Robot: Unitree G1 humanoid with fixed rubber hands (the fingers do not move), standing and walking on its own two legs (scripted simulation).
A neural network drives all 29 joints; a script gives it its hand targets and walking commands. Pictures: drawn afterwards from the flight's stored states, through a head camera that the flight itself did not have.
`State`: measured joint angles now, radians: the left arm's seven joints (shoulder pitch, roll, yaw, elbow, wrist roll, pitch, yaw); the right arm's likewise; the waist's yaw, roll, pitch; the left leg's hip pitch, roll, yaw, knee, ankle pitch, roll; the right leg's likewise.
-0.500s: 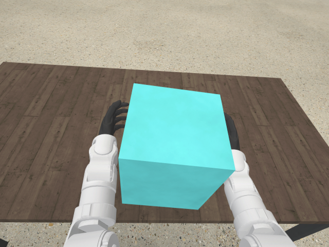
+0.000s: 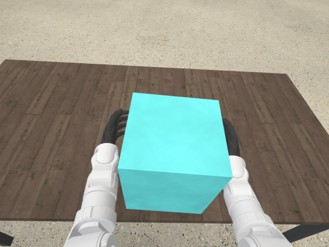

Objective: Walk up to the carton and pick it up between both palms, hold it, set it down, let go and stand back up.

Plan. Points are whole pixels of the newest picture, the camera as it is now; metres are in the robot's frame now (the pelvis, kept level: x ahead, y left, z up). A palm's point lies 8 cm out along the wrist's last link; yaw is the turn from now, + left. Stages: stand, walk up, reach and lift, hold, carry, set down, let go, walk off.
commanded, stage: set down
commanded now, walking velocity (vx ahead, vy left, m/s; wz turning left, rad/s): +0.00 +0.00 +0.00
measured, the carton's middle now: (169, 157) +0.34 +0.02 +0.02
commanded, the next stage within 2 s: none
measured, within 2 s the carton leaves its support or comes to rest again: rests again in 0.54 s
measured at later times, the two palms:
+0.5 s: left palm (110, 150) +0.36 +0.17 +0.02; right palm (223, 157) +0.36 -0.13 +0.02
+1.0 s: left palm (111, 153) +0.35 +0.17 +0.01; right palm (223, 160) +0.35 -0.13 +0.01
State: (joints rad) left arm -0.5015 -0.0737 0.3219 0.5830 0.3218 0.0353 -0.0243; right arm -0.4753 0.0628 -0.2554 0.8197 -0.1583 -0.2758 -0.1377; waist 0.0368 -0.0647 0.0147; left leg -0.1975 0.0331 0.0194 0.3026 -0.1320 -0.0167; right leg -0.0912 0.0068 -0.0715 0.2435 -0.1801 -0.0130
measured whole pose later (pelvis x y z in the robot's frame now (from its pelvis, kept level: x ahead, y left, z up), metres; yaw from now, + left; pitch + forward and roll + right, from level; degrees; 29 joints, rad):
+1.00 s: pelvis +0.00 +0.01 +0.00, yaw -2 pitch +9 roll -1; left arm -0.53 -0.06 0.41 0.94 0.32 -0.35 0.03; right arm -0.51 0.07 -0.38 1.03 -0.29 -0.50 -0.13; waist 0.07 -0.03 -0.05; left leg -0.37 0.05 0.06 0.34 -0.14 -0.01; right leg -0.27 0.01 -0.05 0.27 -0.16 -0.01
